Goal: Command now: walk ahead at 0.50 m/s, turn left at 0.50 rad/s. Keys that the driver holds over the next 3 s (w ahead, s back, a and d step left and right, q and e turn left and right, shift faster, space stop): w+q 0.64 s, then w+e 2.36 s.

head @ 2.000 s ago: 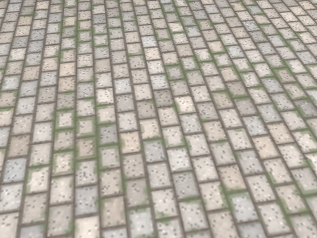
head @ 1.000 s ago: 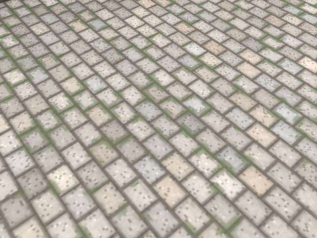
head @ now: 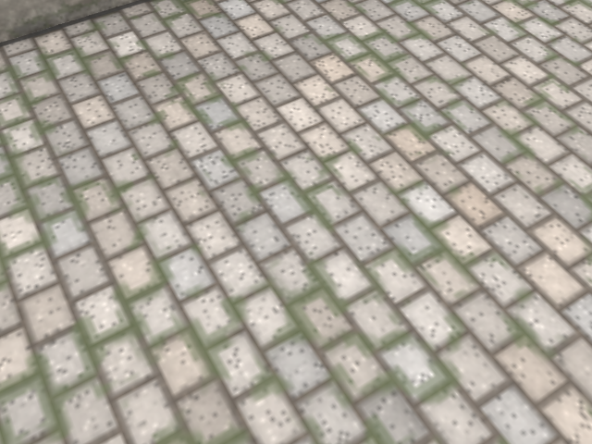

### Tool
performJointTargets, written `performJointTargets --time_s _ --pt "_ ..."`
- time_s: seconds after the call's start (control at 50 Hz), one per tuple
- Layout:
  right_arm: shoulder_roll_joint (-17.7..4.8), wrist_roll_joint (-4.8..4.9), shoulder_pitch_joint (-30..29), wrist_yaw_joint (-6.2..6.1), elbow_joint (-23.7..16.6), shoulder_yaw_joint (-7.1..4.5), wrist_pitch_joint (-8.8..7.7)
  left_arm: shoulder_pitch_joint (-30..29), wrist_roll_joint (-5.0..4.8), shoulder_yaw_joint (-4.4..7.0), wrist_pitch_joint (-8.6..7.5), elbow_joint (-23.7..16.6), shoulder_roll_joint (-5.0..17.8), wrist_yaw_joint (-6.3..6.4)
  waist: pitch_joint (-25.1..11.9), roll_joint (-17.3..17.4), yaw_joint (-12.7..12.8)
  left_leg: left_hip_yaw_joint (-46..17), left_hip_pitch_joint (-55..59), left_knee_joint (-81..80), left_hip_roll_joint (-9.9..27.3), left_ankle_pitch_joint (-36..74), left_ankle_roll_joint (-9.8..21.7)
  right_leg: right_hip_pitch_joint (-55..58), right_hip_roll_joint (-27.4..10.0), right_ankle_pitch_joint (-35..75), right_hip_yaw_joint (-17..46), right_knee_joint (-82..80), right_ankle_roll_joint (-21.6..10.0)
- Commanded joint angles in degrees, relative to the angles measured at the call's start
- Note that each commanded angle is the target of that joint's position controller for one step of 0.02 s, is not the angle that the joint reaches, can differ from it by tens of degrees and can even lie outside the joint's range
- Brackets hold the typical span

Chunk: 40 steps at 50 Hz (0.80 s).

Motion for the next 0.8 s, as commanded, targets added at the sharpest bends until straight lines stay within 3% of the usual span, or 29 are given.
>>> performJointTargets --time_s 0.02,0.04,0.06,0.08,0.12,0.16,0.22,0.28,0.34,0.38,0.4,0.42,0.44,0.46,0.48,0.5,0.52,0.54,0.58,0.64,0.68,0.74,0.8 --pt "-8.45 0.13 11.71 -1.01 -1.47 -2.66 -0.45 -5.35 -1.06 0.99 -4.52 -8.4 7.76 -0.52 -11.03 0.24 -5.42 -31.94 36.85 -18.31 17.64 3.03 12.43 -34.17 -2.73 6.9 7.52 13.01 -2.01" --pt "-6.75 -0.1 8.05 -1.08 -2.6 -2.14 -0.34 -5.96 0.4 1.5 -4.23 -8.23 8.05 -0.02 -7.66 -1.23 -3.17 -26.92 28.53 -19.32 15.45 9.2 11.21 -30.28 -4.22 9.17 6.87 8.33 -1.43" --pt "-5.7 -0.75 6.47 -1.27 -3.63 -1.7 -0.3 -4.81 0.92 1.87 -3.45 -8.44 8.18 0.01 -6.82 -0.23 -1.15 -24.56 23.55 -20.87 14.03 12.6 11.07 -26.45 -5.25 10.56 7.22 6.22 -0.96" --pt "-5.85 -0.77 5.98 -1.42 -4.04 -1.78 -0.32 -4.01 1.19 1.93 -2.71 -8.8 7.52 0.04 -6.31 0.56 -0.16 -23.57 20.69 -22.04 13.26 14.53 11.36 -24.81 -5.42 11.11 6.89 3.95 -0.18" --pt "-7.11 -0.46 6.84 -1.95 -4.04 -2.15 -0.57 -4.25 1.53 1.68 -1.56 -9.53 5.97 0.2 -5.12 1.13 0.36 -20.03 16.24 -23.04 12.04 19.14 11.53 -24.01 -5.12 13.32 5.48 -0.98 1.54" --pt "-8.6 -0.18 8.47 -2.71 -3.72 -2.6 -0.5 -8.56 1.75 1.28 -1.2 -11.23 4.95 0.41 -3.61 1.66 -0.73 -17.4 13.81 -23.34 10.26 20.01 10.32 -24.48 -4.02 19.74 4.46 -8.85 2.85" --pt "-8.8 0.37 11.23 -3.4 -3.04 -2.69 0.17 -15.31 1.45 0.56 -1.55 -12.85 3.31 -0.06 -3.33 3.45 -3.6 -15.32 12.83 -21.53 7.22 15.29 7.08 -20.77 -1.04 31.08 3.97 -23.03 2.92" --pt "-9.06 0.61 14.08 -3.64 -2.24 -2.72 0.73 -20.04 0.44 0.71 -2.11 -14.39 4.22 -0.9 -3.2 4.8 -5.57 -19.01 15.09 -19.62 8.46 10.3 6.05 -18.19 1.14 33.96 4.4 -29.99 2.64" --pt "-8.71 0.64 14.8 -4.0 -2.11 -2.71 1.27 -20.4 0.19 1.61 -2.94 -15.06 6.56 -1.63 -3.35 5.66 -4.78 -24.92 20.87 -14.9 10.79 7.8 5.1 -16.9 1.67 28.9 6.28 -34.37 0.93" --pt "-8.39 0.44 12.97 -4.08 -2.81 -2.72 1.59 -15.39 0.11 2.48 -3.51 -14.02 7.82 -1.57 -4.53 7.24 -1.61 -26.71 21.65 -10.53 10.39 10.76 3.73 -10.13 1.92 25.88 5.42 -37.05 -1.25" --pt "-6.65 0.21 12.0 -3.89 -3.56 -2.11 1.48 -9.66 0.67 3.34 -3.79 -12.91 9.42 -1.2 -8.39 6.53 1.38 -24.86 19.54 -3.87 7.56 13.48 2.0 -0.31 0.04 26.48 6.07 -38.02 -3.33" --pt "-3.5 -0.73 11.59 -3.62 -4.97 -0.89 1.19 -0.75 1.53 4.23 -3.78 -12.3 12.68 -0.61 -16.39 0.85 5.12 -19.97 12.14 11.67 3.94 5.9 -0.2 14.87 -9.62 24.26 14.95 -36.7 -7.18" --pt "-0.27 0.83 20.58 -3.56 -6.26 0.21 0.65 4.12 2.02 5.22 -2.98 -10.1 16.52 -0.82 -23.15 -18.9 1.3 -12.91 -8.8 29.69 -3.68 -22.52 -3.92 33.35 -22.46 14.35 41.02 -40.46 -16.97" --pt "-6.22 1.48 20.64 -3.71 -4.72 -0.67 0.6 3.43 0.64 4.21 -2.64 -10.86 11.19 -1.03 -19.97 -14.59 2.48 -13.9 -16.36 37.96 1.26 -22.73 -4.68 31.62 -23.62 2.1 46.75 -43.21 -16.41" --pt "-9.49 1.06 14.22 -3.66 -5.29 -1.61 0.99 1.08 0.48 3.22 -2.22 -11.49 7.61 -0.74 -12.29 -8.23 4.15 -12.87 -18.1 40.1 3.29 -17.0 -5.18 24.54 -20.86 2.63 37.26 -44.14 -13.53" --pt "-8.98 0.35 10.87 -3.7 -6.1 -1.68 1.29 -1.79 0.96 2.7 -1.76 -11.69 6.83 -0.7 -7.79 -4.05 3.18 -10.94 -16.34 39.12 5.22 -12.66 -5.59 17.11 -18.25 9.62 29.61 -45.13 -11.83" --pt "-8.17 -0.2 8.82 -3.47 -6.94 -1.84 1.3 -3.52 1.12 2.34 -1.51 -11.21 5.87 -0.73 -4.41 -3.67 2.11 -10.64 -15.23 36.61 6.67 -10.01 -5.8 11.56 -15.94 15.47 24.43 -46.58 -11.3" --pt "-7.09 0.17 9.1 -3.07 -7.19 -1.91 1.55 -4.4 1.42 2.01 -1.54 -10.9 5.2 -0.7 -3.18 -5.13 0.68 -10.25 -12.74 34.93 8.13 -8.51 -5.73 7.81 -14.08 18.64 19.85 -48.16 -10.51" --pt "-4.69 0.73 9.82 -2.71 -7.35 -1.55 2.23 -4.69 1.01 2.16 -1.98 -9.93 5.2 -0.9 -2.48 -6.78 -0.24 -8.51 -10.97 32.65 8.98 -7.33 -5.98 4.66 -12.78 22.2 14.26 -50.78 -10.92" --pt "-3.52 0.17 6.88 -2.68 -8.69 -1.18 2.74 -4.14 0.89 2.99 -2.33 -8.07 7.56 -0.88 -1.47 -5.14 -0.32 -8.27 -13.7 27.18 9.93 -3.2 -6.94 4.93 -13.84 28.68 9.0 -52.77 -12.17" --pt "-2.09 -0.14 4.89 -2.52 -8.8 -0.5 2.22 -2.32 0.84 2.96 -2.21 -6.38 8.03 -1.11 -1.84 -3.71 0.28 -8.46 -12.52 20.24 9.47 1.37 -6.75 5.37 -13.01 31.45 6.67 -53.16 -12.55" --pt "-1.08 -0.52 -1.16 -1.51 -9.78 0.32 0.8 -1.58 -0.52 2.84 -1.28 -4.77 9.14 -1.26 -0.19 -3.52 1.45 -4.09 -8.76 7.66 8.84 8.29 -6.23 4.92 -10.77 32.65 3.56 -53.07 -11.9" --pt "-1.53 0.05 -7.01 -0.6 -11.39 0.39 -0.26 2.24 -1.3 3.11 -0.38 -3.09 11.14 -1.41 1.04 -4.07 3.43 -2.1 -5.45 0.17 6.97 7.99 -6.26 6.71 -12.01 32.44 5.14 -51.67 -11.72"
